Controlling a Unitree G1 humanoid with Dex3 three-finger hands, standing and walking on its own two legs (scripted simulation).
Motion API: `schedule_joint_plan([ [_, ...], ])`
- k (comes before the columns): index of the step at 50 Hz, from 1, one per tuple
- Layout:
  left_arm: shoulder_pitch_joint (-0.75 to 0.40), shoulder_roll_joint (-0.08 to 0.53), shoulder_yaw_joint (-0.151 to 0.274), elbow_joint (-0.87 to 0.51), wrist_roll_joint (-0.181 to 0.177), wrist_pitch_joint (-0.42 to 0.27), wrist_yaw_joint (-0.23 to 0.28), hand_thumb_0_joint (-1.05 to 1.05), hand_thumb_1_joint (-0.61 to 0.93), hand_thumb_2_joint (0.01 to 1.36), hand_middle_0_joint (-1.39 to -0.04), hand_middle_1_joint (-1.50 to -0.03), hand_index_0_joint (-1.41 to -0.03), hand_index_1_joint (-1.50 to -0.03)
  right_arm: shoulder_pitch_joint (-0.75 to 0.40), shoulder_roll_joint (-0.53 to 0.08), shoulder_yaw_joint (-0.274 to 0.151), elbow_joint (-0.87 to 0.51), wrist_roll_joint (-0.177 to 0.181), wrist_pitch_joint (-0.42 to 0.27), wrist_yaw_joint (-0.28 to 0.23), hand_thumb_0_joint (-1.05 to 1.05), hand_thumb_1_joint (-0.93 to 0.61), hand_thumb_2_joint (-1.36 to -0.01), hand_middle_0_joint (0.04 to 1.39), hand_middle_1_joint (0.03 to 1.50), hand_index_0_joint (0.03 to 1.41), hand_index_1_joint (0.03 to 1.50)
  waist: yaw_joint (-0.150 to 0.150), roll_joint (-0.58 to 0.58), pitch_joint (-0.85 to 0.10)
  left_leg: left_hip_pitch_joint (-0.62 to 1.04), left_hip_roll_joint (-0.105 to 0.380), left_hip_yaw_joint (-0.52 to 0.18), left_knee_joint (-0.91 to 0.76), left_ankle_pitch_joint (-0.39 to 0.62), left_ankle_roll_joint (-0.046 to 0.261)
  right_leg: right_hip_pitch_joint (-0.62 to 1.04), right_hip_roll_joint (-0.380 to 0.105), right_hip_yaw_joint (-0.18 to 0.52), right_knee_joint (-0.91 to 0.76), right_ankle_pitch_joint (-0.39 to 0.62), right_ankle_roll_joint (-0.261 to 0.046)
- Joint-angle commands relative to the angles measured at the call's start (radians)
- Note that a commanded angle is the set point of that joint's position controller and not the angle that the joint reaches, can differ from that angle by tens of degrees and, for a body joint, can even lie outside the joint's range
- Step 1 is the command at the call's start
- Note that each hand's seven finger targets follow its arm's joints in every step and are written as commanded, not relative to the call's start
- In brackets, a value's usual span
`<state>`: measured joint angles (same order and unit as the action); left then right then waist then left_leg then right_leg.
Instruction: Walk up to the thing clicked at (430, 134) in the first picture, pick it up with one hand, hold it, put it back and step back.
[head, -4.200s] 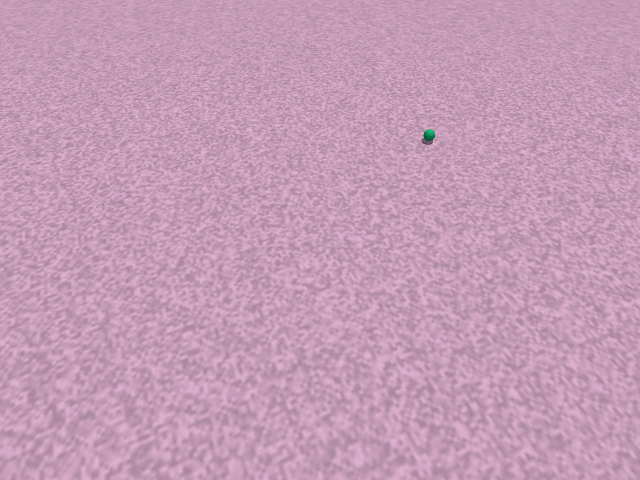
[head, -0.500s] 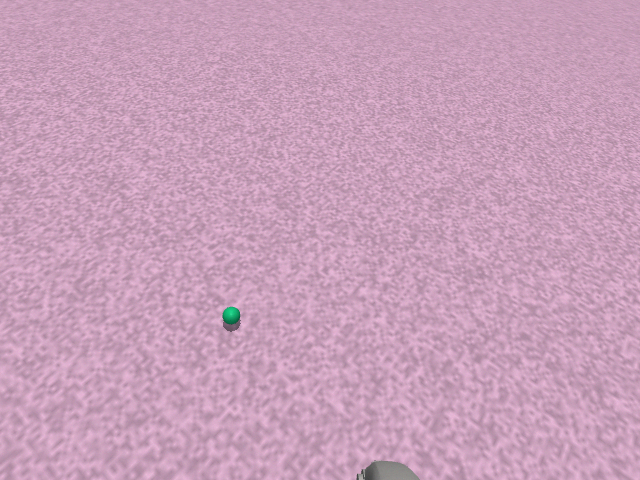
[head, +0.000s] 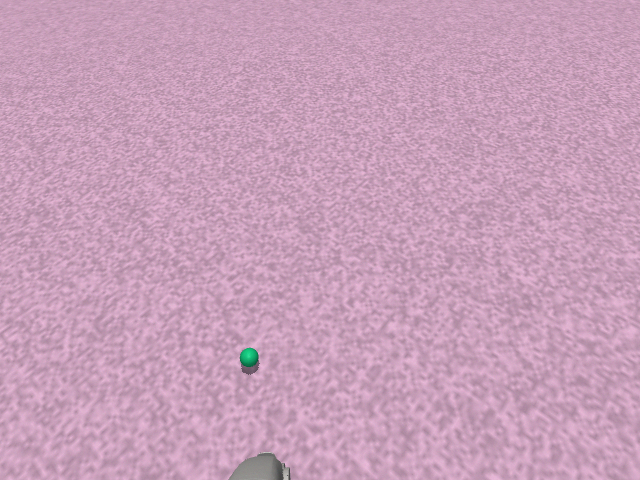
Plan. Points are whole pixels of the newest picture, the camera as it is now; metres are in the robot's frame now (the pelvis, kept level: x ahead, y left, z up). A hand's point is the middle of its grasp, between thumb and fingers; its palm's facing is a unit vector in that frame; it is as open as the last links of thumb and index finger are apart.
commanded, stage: walk up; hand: left
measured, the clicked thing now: (249, 357) +0.57 +0.28 -0.74
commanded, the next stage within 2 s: stand in 1.64 s
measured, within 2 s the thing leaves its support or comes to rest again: neither
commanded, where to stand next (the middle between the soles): +0.20 +0.01 m, yaw +0 degrees
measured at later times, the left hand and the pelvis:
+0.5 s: hand (136, 469) +0.17 +0.29 -0.16, palm faces -0.06 -0.92 -0.40, open 7.4 cm; pelvis +0.10 +0.02 -0.02, yaw -1 degrees
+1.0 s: hand (162, 409) +0.24 +0.26 -0.14, palm faces -0.05 -0.95 -0.32, open 7.4 cm; pelvis +0.12 +0.02 +0.01, yaw -2 degrees
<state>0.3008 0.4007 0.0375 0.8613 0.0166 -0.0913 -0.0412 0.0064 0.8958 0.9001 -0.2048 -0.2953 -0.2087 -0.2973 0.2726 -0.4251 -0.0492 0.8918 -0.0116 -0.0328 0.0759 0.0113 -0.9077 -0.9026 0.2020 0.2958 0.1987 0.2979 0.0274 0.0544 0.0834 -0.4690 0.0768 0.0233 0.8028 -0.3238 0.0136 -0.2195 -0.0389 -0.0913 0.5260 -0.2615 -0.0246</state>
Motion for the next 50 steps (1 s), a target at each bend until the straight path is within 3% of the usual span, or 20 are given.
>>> schedule_joint_plan([
  [1, -0.002, 0.3, 0.089, -0.083, -0.007, -0.013, 0.012, 0.0, 0.9, 0.9, -0.2, -0.3, -0.2, -0.3, -0.006, -0.173, -0.065, -0.079, -0.006, -0.037, -0.004, 0.0, -0.9, -0.9, 0.2, 0.3, 0.2, 0.3, 0.002, -0.191, -0.042, 0.084, -0.002, 0.029, -0.146, 0.085, -0.007, -0.058, -0.223, 0.197, -0.214, -0.131, -0.185],
  [4, -0.036, 0.267, 0.069, -0.09, -0.006, 0.0, 0.011, 0.0, 0.9, 0.9, -0.2, -0.3, -0.2, -0.3, 0.094, -0.191, -0.085, -0.043, -0.013, -0.05, -0.015, 0.0, -0.9, -0.9, 0.2, 0.3, 0.2, 0.3, -0.082, -0.109, -0.069, 0.348, -0.049, 0.076, -0.242, 0.106, 0.011, -0.215, -0.179, 0.13, -0.034, -0.138, -0.134],
  [5, -0.026, 0.197, 0.032, -0.079, -0.01, 0.009, 0.022, 0.0, 0.9, 0.9, -0.2, -0.3, -0.2, -0.3, 0.098, -0.201, -0.081, -0.023, -0.014, -0.05, -0.039, 0.0, -0.9, -0.9, 0.2, 0.3, 0.2, 0.3, -0.082, -0.003, -0.07, 0.417, -0.027, -0.002, -0.3, 0.064, 0.027, -0.286, -0.141, 0.077, 0.122, -0.009, -0.089],
  [6, 0.006, 0.136, 0.014, -0.094, -0.022, 0.011, 0.023, 0.0, 0.9, 0.9, -0.2, -0.3, -0.2, -0.3, 0.132, -0.284, -0.098, -0.039, -0.021, -0.054, -0.051, 0.0, -0.9, -0.9, 0.2, 0.3, 0.2, 0.3, -0.091, 0.23, -0.1, 0.472, 0.204, -0.353, -0.449, 0.014, 0.107, -0.391, -0.014, -0.019, 0.406, -0.032, -0.015],
  [7, 0.037, 0.191, 0.035, -0.065, -0.023, 0.022, 0.04, 0.0, 0.9, 0.9, -0.2, -0.3, -0.2, -0.3, 0.141, -0.345, -0.105, -0.058, -0.004, -0.052, -0.053, 0.0, -0.9, -0.9, 0.2, 0.3, 0.2, 0.3, -0.087, 0.213, -0.089, 0.421, 0.362, -0.593, -0.53, 0.03, 0.241, -0.421, 0.043, 0.028, 0.509, -0.315, -0.007],
  [8, 0.019, 0.247, 0.042, -0.043, -0.015, 0.03, 0.049, 0.0, 0.9, 0.9, -0.2, -0.3, -0.2, -0.3, 0.118, -0.319, -0.105, -0.053, 0.008, -0.046, -0.055, 0.0, -0.9, -0.9, 0.2, 0.3, 0.2, 0.3, -0.075, 0.09, -0.061, 0.357, 0.349, -0.54, -0.491, 0.126, 0.271, -0.394, 0.001, 0.119, 0.584, -0.317, -0.01],
  [10, 0.035, 0.222, 0.043, -0.018, -0.024, 0.036, 0.052, 0.0, 0.9, 0.9, -0.2, -0.3, -0.2, -0.3, 0.059, -0.261, -0.081, -0.069, 0.007, -0.044, -0.069, 0.0, -0.9, -0.9, 0.2, 0.3, 0.2, 0.3, -0.046, 0.055, -0.067, 0.344, 0.261, -0.315, -0.429, 0.376, 0.221, -0.359, -0.021, 0.156, 0.561, -0.25, -0.018],
  [12, 0.084, 0.214, 0.038, 0.019, -0.028, 0.041, 0.048, 0.0, 0.9, 0.9, -0.2, -0.3, -0.2, -0.3, -0.012, -0.246, -0.067, -0.077, 0.007, -0.042, -0.075, 0.0, -0.9, -0.9, 0.2, 0.3, 0.2, 0.3, -0.009, 0.125, -0.067, 0.244, 0.199, -0.17, -0.41, 0.377, 0.187, -0.266, -0.045, 0.119, 0.454, -0.171, -0.008],
  [16, 0.039, 0.177, 0.04, 0.053, -0.021, 0.055, 0.048, 0.0, 0.9, 0.9, -0.2, -0.3, -0.2, -0.3, -0.069, -0.225, -0.049, -0.083, -0.001, -0.029, -0.079, 0.0, -0.9, -0.9, 0.2, 0.3, 0.2, 0.3, -0.02, 0.127, -0.094, 0.147, 0.194, -0.115, -0.363, 0.401, 0.18, -0.122, -0.027, 0.067, 0.277, -0.09, 0.009],
  [18, 0.04, 0.172, 0.041, 0.073, -0.02, 0.057, 0.053, 0.0, 0.9, 0.9, -0.2, -0.3, -0.2, -0.3, -0.102, -0.223, -0.043, -0.081, 0.008, -0.018, -0.078, 0.0, -0.9, -0.9, 0.2, 0.3, 0.2, 0.3, -0.004, 0.113, -0.118, 0.118, 0.199, -0.114, -0.309, 0.368, 0.176, -0.041, -0.003, 0.044, 0.191, -0.027, 0.006],
  [20, 0.026, 0.19, 0.05, 0.087, -0.008, 0.047, 0.057, 0.0, 0.9, 0.9, -0.2, -0.3, -0.2, -0.3, -0.137, -0.175, -0.021, -0.077, 0.021, -0.003, -0.076, 0.0, -0.9, -0.9, 0.2, 0.3, 0.2, 0.3, 0.02, 0.045, -0.135, 0.061, 0.153, -0.091, -0.217, 0.224, 0.109, 0.061, 0.0, 0.075, 0.027, 0.081, -0.014],
  [21, -0.018, 0.234, 0.057, 0.074, 0.001, 0.038, 0.06, 0.0, 0.9, 0.9, -0.2, -0.3, -0.2, -0.3, -0.112, -0.135, -0.007, -0.07, 0.027, 0.001, -0.076, 0.0, -0.9, -0.9, 0.2, 0.3, 0.2, 0.3, 0.004, -0.085, -0.127, 0.027, 0.101, -0.049, -0.149, 0.132, 0.058, 0.056, -0.094, 0.216, -0.05, 0.118, -0.043],
  [22, -0.108, 0.281, 0.056, 0.049, 0.003, 0.029, 0.058, 0.0, 0.9, 0.9, -0.2, -0.3, -0.2, -0.3, -0.09, -0.101, 0.002, -0.056, 0.031, 0.008, -0.076, 0.0, -0.9, -0.9, 0.2, 0.3, 0.2, 0.3, -0.046, -0.187, -0.098, 0.048, 0.0, -0.002, -0.091, -0.037, 0.006, -0.061, -0.249, 0.446, -0.154, 0.055, -0.11],
  [23, -0.166, 0.298, 0.052, 0.052, -0.007, 0.036, 0.055, 0.0, 0.9, 0.9, -0.2, -0.3, -0.2, -0.3, -0.099, -0.148, -0.014, -0.017, 0.032, 0.019, -0.085, 0.0, -0.9, -0.9, 0.2, 0.3, 0.2, 0.3, -0.04, -0.207, -0.077, 0.177, -0.027, 0.001, -0.048, -0.184, 0.013, -0.207, -0.294, 0.457, -0.163, 0.023, -0.185],
  [24, -0.19, 0.264, 0.038, 0.052, -0.007, 0.039, 0.053, 0.0, 0.9, 0.9, -0.2, -0.3, -0.2, -0.3, -0.09, -0.158, -0.016, 0.008, 0.03, 0.018, -0.083, 0.0, -0.9, -0.9, 0.2, 0.3, 0.2, 0.3, -0.054, -0.177, -0.066, 0.24, -0.02, -0.011, -0.097, -0.137, 0.015, -0.242, -0.249, 0.404, -0.138, 0.023, -0.161],
  [26, -0.215, 0.223, 0.021, 0.075, -0.013, 0.043, 0.055, 0.0, 0.9, 0.9, -0.2, -0.3, -0.2, -0.3, -0.096, -0.162, -0.013, 0.05, 0.032, 0.007, -0.078, 0.0, -0.9, -0.9, 0.2, 0.3, 0.2, 0.3, -0.058, -0.165, -0.104, 0.274, 0.02, -0.033, -0.236, 0.076, 0.024, -0.167, -0.157, 0.257, -0.077, 0.107, -0.062],
  [28, -0.199, 0.199, 0.012, 0.099, -0.017, 0.046, 0.051, 0.0, 0.9, 0.9, -0.2, -0.3, -0.2, -0.3, -0.139, -0.177, -0.006, 0.068, 0.022, -0.001, -0.076, 0.0, -0.9, -0.9, 0.2, 0.3, 0.2, 0.3, -0.034, -0.166, -0.145, 0.28, 0.064, -0.089, -0.297, 0.113, 0.038, -0.119, -0.113, 0.218, -0.068, 0.1, -0.025],
  [38, -0.279, 0.164, 0.004, 0.195, -0.029, 0.06, 0.046, 0.0, 0.9, 0.9, -0.2, -0.3, -0.2, -0.3, -0.235, -0.158, 0.02, 0.195, 0.017, -0.01, -0.076, 0.0, -0.9, -0.9, 0.2, 0.3, 0.2, 0.3, -0.011, -0.071, -0.151, 0.292, 0.073, -0.069, -0.452, 0.222, 0.016, 0.068, -0.1, 0.169, -0.139, 0.191, -0.007],
  [43, -0.309, 0.154, 0.0, 0.23, -0.027, 0.069, 0.04, 0.0, 0.9, 0.9, -0.2, -0.3, -0.2, -0.3, -0.268, -0.153, 0.022, 0.224, 0.01, -0.009, -0.076, 0.0, -0.9, -0.9, 0.2, 0.3, 0.2, 0.3, -0.01, -0.039, -0.102, 0.28, 0.078, -0.076, -0.53, 0.143, 0.009, 0.069, -0.097, 0.165, -0.203, 0.129, 0.003],
  [50, -0.323, 0.156, 0.003, 0.254, -0.019, 0.065, 0.036, 0.0, 0.9, 0.9, -0.2, -0.3, -0.2, -0.3, -0.268, -0.146, 0.021, 0.237, 0.01, -0.009, -0.074, 0.0, -0.9, -0.9, 0.2, 0.3, 0.2, 0.3, -0.02, -0.056, -0.124, 0.337, 0.073, -0.058, -0.538, 0.164, 0.002, 0.077, -0.106, 0.169, -0.248, 0.149, 0.011],
])
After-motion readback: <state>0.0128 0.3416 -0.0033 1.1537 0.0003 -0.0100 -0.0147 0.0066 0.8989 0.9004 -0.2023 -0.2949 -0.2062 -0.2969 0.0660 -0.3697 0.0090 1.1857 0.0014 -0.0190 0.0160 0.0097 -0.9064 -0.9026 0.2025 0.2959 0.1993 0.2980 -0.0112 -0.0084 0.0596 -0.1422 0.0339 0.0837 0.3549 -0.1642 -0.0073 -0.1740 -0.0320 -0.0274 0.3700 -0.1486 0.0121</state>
